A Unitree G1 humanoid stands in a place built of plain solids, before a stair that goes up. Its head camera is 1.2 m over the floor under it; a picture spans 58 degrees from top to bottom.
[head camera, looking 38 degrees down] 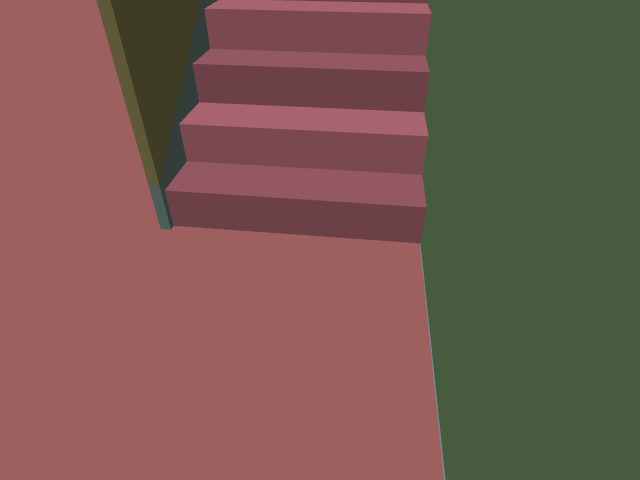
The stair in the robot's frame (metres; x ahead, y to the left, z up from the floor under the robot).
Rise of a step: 0.19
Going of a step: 0.28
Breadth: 1.15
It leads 7 degrees to the right of straight ahead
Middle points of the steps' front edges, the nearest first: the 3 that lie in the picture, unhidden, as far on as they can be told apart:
1.58 0.12 0.19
1.85 0.09 0.39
2.13 0.06 0.58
